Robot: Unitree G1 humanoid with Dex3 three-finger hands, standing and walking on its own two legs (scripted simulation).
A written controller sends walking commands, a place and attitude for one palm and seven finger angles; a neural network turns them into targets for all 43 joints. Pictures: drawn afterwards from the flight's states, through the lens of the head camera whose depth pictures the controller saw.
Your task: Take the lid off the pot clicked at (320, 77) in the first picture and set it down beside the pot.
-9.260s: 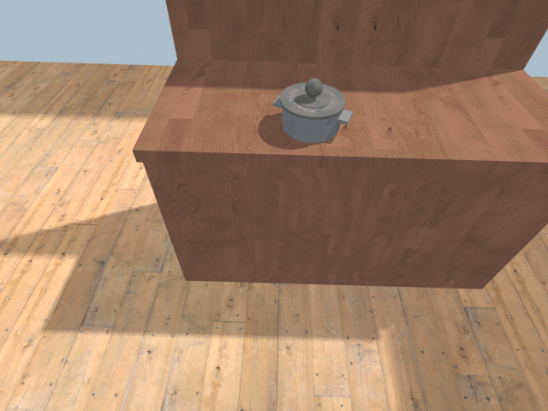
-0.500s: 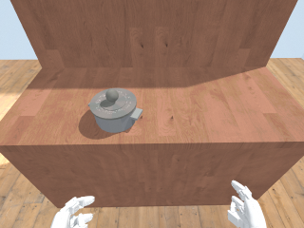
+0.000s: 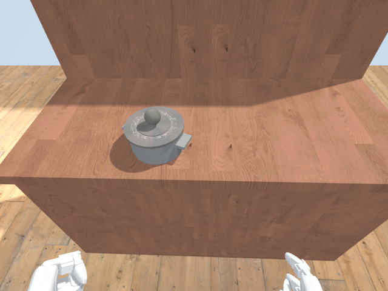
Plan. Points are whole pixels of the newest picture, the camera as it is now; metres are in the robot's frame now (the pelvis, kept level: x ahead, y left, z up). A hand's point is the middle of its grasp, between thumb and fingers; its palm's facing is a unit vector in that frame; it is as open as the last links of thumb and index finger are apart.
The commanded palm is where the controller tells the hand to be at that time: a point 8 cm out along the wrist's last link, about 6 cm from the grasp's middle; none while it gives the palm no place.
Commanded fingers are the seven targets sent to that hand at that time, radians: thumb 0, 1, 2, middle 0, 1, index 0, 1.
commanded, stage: raise the hand higher, near the body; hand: left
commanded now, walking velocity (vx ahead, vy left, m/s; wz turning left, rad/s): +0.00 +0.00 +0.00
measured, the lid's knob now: (152, 116) +0.53 +0.17 +0.06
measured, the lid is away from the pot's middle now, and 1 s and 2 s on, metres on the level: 0.00 0.00 0.00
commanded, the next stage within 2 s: reach forward and open the fingers in 0.68 s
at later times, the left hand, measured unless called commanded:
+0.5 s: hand (65, 257) +0.16 +0.24 +0.06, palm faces +0.30 -0.88 -0.37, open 3.1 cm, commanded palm +0.11 +0.28 +0.10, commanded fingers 0.00 0.90 0.90 -1.30 -1.50 -1.30 -1.50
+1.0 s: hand (44, 236) +0.18 +0.27 +0.09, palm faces -0.01 -0.15 -0.99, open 2.9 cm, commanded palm +0.15 +0.27 +0.15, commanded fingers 0.00 0.52 1.08 -1.16 -1.07 -1.16 -1.07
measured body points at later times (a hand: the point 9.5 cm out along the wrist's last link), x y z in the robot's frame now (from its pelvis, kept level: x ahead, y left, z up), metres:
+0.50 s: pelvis +0.00 +0.01 +0.00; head -0.01 +0.00 +0.45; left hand +0.14 +0.28 +0.09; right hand +0.21 -0.19 -0.06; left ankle -0.02 +0.11 -0.74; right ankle +0.00 -0.11 -0.74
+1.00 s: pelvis +0.00 +0.01 +0.00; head +0.00 -0.03 +0.45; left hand +0.17 +0.28 +0.15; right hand +0.20 -0.21 -0.10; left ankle -0.02 +0.11 -0.74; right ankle +0.00 -0.11 -0.74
